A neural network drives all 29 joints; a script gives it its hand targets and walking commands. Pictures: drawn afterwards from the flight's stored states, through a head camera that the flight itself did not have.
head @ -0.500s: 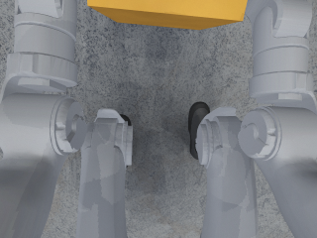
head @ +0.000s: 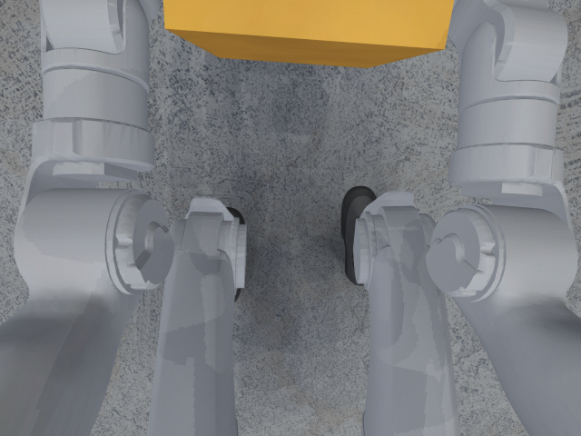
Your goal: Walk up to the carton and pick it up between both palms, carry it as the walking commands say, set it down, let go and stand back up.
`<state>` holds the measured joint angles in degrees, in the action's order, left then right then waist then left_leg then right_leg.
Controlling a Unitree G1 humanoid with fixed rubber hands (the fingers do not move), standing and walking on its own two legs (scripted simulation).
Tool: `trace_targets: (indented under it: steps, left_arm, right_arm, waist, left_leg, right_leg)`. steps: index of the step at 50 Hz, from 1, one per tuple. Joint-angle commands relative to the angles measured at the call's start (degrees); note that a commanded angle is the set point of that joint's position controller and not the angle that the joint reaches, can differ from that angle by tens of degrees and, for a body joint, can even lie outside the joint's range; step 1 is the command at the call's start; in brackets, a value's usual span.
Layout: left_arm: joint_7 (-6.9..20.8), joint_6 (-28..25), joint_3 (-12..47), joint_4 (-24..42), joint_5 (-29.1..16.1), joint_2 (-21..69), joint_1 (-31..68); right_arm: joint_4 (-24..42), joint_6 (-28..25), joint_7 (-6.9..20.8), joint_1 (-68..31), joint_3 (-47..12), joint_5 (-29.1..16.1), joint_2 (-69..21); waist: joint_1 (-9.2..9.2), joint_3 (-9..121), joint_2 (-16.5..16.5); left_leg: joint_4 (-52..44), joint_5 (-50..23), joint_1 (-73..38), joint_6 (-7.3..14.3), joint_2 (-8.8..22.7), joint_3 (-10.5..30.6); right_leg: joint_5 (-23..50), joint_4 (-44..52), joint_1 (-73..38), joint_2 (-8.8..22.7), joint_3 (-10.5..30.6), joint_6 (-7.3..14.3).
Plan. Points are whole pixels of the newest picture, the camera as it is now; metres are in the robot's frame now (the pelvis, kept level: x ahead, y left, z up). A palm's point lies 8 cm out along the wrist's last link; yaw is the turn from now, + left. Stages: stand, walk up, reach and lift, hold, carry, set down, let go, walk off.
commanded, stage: reach and lift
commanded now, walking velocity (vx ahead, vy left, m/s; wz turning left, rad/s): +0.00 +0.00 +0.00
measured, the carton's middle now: out of the picture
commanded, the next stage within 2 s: none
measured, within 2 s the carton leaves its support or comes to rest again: neither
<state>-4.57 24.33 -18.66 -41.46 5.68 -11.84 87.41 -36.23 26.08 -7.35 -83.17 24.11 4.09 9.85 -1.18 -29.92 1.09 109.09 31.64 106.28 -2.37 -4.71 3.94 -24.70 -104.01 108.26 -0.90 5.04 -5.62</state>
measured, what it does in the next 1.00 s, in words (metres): rises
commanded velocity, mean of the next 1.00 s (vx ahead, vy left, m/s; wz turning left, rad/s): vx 0.00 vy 0.00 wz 0.00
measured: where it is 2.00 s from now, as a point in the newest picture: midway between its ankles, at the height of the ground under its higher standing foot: (292, 263)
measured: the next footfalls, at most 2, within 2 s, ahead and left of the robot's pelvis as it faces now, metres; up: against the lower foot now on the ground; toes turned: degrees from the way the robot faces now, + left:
none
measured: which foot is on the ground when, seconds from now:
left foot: down 0.00-1.00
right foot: down 0.00-1.00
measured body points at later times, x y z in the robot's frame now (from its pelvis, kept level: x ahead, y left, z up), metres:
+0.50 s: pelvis -0.01 +0.00 +0.05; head +0.34 -0.01 +0.31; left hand +0.57 +0.13 -0.06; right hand +0.55 -0.17 -0.07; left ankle +0.12 +0.12 -0.44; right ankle +0.16 -0.16 -0.44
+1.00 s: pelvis -0.01 +0.00 +0.09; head +0.32 -0.02 +0.39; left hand +0.55 +0.13 +0.01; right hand +0.53 -0.17 +0.00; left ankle +0.12 +0.12 -0.44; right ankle +0.16 -0.16 -0.44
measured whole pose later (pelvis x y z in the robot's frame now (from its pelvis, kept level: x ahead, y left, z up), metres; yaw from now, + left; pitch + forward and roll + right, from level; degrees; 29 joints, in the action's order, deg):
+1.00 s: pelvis -0.01 +0.00 +0.09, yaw +0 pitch +20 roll +0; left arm -3.1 26.4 -22.2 -33.0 6.9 -6.7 75.0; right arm -29.4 29.0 -6.7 -73.3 23.5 6.8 5.2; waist -1.4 -29.8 1.6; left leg 89.9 26.4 83.8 -2.1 -3.6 3.8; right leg -20.0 -85.5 86.0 -0.8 5.1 -4.5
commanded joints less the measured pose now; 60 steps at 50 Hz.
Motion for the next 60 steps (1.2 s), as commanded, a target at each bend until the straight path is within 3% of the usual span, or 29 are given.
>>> trace_targets:
  steps: [1, 29, 60]
  left_arm:
    - [18.72, -1.38, 26.51, 6.22, -10.61, 58.28, 39.47]
    - [20.25, 0.40, 29.25, 11.23, -11.27, 62.65, 36.45]
    - [21.31, -0.27, 32.34, 13.99, -11.32, 66.93, 28.13]
  right_arm:
    - [9.97, -3.28, 18.79, -49.74, -31.25, -11.03, -55.52]
    - [12.89, -0.51, 20.13, -44.30, -35.63, -11.01, -62.11]
    - [13.67, -0.09, 20.78, -33.55, -39.56, -9.51, -67.76]
  waist:
    - [-1.61, 129.68, -0.09]
    - [-1.11, 138.48, 0.01]
    - [-0.98, 135.04, -0.05]
  left_leg:
    - [-12.71, -16.63, -32.27, 1.37, -3.65, -8.39]
    - [-22.98, -15.46, -41.93, 1.42, -4.64, -7.84]
    - [-35.60, -15.13, -52.15, 1.48, -4.72, -6.29]
  right_leg:
    - [14.74, 4.82, -42.71, -5.60, -12.05, 3.24]
    - [13.11, 15.67, -54.31, -6.91, -10.79, 3.48]
    - [12.70, 28.50, -66.87, -7.42, -8.43, 3.90]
